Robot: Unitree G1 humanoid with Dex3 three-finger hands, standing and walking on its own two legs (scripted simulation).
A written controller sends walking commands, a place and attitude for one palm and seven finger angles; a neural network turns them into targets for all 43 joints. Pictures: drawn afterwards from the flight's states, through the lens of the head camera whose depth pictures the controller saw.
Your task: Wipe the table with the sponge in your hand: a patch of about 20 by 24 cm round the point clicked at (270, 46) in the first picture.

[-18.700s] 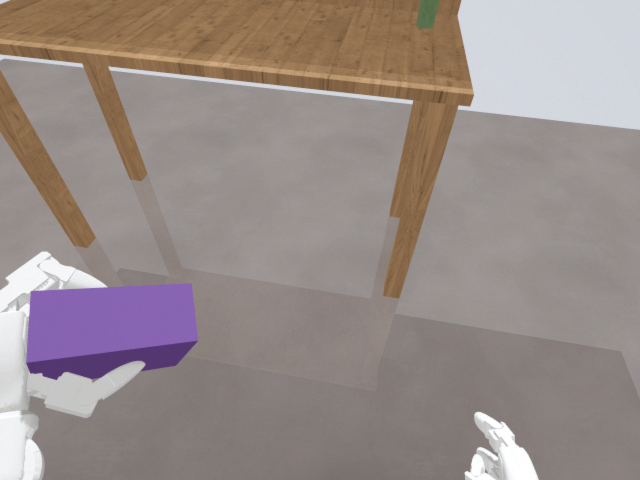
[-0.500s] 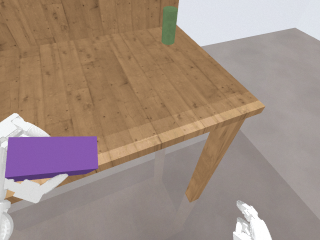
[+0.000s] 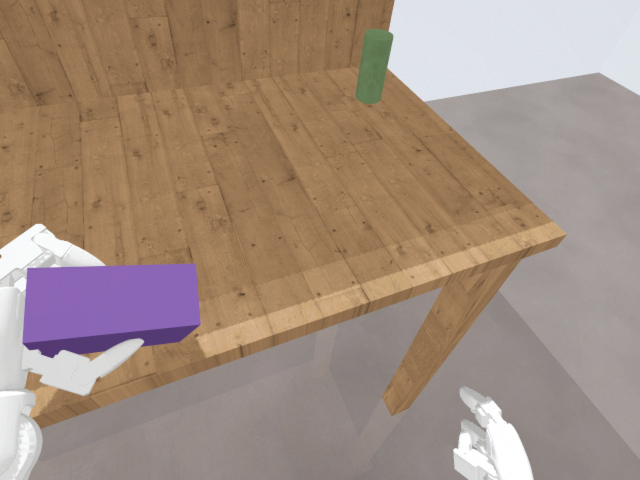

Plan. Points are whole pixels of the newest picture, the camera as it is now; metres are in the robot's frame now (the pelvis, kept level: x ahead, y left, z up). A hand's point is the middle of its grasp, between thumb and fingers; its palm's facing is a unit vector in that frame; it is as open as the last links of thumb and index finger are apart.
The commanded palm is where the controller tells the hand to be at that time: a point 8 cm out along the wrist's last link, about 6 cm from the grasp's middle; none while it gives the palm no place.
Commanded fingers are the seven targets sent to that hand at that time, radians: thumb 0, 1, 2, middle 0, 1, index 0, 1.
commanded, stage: come to a stop and stand still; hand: left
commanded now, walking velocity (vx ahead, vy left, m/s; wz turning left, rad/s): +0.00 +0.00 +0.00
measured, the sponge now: (142, 309) +0.23 +0.21 +0.14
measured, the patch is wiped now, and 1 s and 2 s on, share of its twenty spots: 0.00 0.00 0.00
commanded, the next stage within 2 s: look again from close up in 0.14 s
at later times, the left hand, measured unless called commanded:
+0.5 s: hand (78, 308) +0.22 +0.25 +0.16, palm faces +0.41 -0.85 -0.33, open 9.9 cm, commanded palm +0.16 +0.28 +0.17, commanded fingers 0.00 0.10 1.30 -1.20 -1.60 -1.20 -1.60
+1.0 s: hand (83, 305) +0.21 +0.23 +0.18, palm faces +0.47 -0.67 -0.57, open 9.9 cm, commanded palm +0.17 +0.27 +0.21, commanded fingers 0.00 0.10 1.30 -1.20 -1.60 -1.20 -1.60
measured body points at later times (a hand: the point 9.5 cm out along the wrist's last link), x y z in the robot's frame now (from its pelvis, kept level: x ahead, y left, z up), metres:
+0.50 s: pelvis +0.00 +0.00 +0.00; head +0.02 +0.02 +0.45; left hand +0.19 +0.30 +0.18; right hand +0.18 -0.22 -0.08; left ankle +0.01 +0.05 -0.74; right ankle +0.02 -0.12 -0.74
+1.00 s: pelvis -0.01 -0.04 -0.01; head -0.02 -0.06 +0.44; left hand +0.18 +0.27 +0.21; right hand +0.21 -0.24 -0.09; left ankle +0.01 +0.05 -0.74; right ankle +0.02 -0.12 -0.74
